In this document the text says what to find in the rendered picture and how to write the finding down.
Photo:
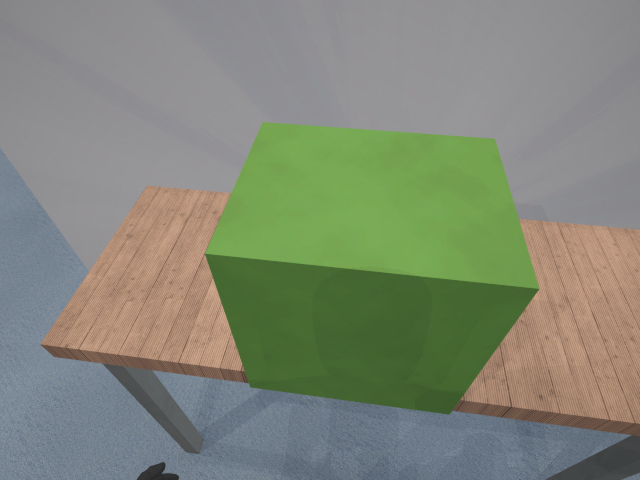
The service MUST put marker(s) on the table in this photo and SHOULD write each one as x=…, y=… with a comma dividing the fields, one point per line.
x=572, y=358

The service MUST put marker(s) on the carton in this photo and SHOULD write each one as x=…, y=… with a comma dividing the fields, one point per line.
x=371, y=266

